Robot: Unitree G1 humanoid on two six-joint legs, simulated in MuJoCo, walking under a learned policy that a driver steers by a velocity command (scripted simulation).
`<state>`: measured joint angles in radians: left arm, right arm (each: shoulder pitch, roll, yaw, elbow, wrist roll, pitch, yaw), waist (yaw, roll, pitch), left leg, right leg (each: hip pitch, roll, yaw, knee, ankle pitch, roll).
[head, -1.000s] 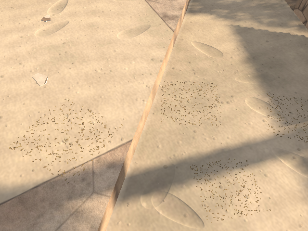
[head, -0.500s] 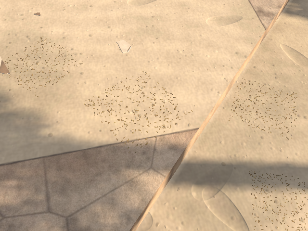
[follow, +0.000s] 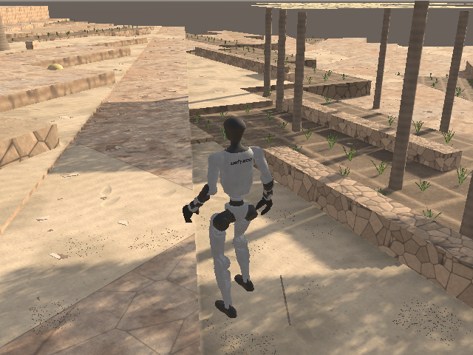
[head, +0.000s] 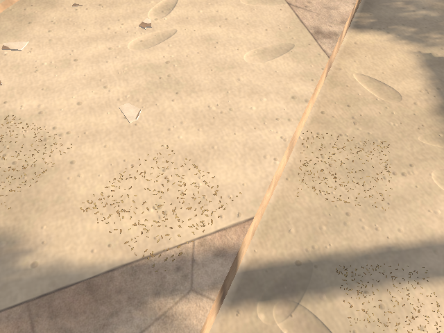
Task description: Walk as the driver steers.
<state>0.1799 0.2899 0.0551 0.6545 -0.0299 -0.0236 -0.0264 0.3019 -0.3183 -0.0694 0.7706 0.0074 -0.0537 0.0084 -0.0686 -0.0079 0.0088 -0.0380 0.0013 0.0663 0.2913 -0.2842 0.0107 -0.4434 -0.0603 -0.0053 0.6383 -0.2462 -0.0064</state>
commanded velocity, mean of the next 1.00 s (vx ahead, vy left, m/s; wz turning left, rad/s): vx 0.22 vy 0.00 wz -0.09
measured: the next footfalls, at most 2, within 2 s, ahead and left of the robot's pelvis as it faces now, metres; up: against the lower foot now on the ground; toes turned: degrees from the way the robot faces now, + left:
right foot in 0.06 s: +0.12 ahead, -0.14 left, +0.00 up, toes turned -5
left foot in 0.52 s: +0.40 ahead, -0.03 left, +0.00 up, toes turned -18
